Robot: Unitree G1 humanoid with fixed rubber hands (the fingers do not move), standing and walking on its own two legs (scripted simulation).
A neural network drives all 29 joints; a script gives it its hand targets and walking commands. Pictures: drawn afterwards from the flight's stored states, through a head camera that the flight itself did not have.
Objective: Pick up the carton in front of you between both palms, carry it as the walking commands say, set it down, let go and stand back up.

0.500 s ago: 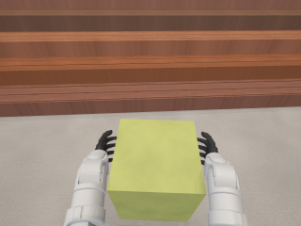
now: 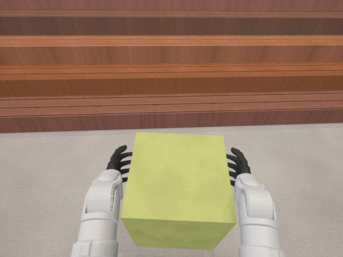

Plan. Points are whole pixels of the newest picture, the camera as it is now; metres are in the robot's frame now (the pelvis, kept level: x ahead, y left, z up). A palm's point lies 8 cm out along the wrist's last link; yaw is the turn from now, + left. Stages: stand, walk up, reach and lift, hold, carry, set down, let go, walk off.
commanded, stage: carry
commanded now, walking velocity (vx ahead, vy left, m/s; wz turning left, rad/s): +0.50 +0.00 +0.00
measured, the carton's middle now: (176, 194) +0.28 +0.00 -0.01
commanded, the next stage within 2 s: none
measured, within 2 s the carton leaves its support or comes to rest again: neither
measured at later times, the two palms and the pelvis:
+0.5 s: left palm (127, 129) +0.43 +0.14 +0.08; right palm (234, 129) +0.44 -0.16 +0.08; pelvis +0.21 -0.01 +0.00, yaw +4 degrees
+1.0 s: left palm (130, 76) +0.74 +0.19 +0.07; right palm (206, 81) +0.73 -0.11 +0.07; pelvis +0.52 +0.05 +0.00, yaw -1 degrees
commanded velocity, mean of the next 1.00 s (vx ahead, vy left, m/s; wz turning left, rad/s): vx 0.50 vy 0.00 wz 0.00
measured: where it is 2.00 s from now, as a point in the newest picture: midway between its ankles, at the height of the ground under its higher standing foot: (171, 148)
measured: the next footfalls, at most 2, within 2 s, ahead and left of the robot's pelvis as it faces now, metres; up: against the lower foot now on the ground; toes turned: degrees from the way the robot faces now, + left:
right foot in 0.38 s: +0.23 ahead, -0.08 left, +0.00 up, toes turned -9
left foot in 0.82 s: +0.59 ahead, +0.12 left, +0.00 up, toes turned +13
